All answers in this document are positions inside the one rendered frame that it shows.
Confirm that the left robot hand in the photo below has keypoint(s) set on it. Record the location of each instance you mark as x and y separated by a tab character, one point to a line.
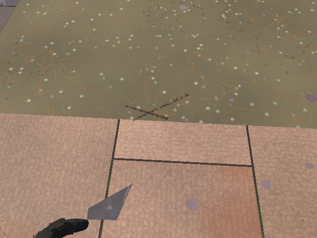
63	227

